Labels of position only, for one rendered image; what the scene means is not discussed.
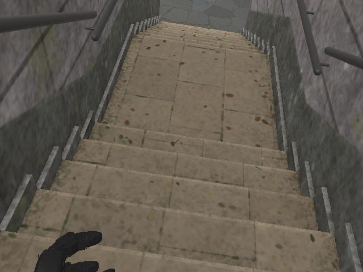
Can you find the robot left hand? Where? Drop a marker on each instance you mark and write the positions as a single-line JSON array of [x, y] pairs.
[[53, 259]]

